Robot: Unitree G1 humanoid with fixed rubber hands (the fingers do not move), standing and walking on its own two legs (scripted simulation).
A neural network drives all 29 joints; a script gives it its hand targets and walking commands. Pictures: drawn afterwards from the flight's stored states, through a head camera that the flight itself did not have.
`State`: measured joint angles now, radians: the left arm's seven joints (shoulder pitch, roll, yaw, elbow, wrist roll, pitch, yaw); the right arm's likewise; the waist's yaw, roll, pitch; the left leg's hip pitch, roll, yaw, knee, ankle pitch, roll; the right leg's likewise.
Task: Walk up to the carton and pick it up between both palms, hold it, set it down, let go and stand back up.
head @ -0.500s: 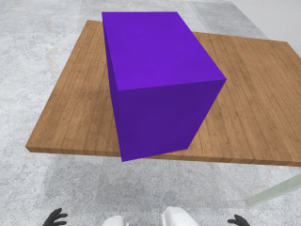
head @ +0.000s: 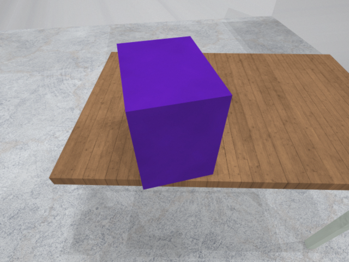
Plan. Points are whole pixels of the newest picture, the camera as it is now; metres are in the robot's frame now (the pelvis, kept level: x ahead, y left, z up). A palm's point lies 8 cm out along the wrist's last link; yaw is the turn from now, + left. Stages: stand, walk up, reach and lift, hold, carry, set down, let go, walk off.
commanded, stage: walk up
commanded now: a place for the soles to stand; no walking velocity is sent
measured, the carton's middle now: (167, 112) +0.46 +0.04 +0.10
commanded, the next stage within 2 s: reach and lift in 0.82 s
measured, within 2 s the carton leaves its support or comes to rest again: neither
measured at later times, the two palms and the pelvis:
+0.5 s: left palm out of the picture +0.08 +0.25 -0.12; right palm out of the picture +0.09 -0.26 -0.11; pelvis +0.01 +0.00 +0.00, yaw +0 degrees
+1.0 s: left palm out of the picture +0.14 +0.26 -0.13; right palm out of the picture +0.12 -0.25 -0.13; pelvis -0.01 +0.00 -0.02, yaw -3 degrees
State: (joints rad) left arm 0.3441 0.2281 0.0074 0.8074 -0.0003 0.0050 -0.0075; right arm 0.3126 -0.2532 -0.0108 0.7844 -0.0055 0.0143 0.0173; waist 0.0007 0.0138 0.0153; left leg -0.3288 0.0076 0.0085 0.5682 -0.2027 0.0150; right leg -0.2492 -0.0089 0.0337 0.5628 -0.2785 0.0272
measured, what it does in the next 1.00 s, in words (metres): stands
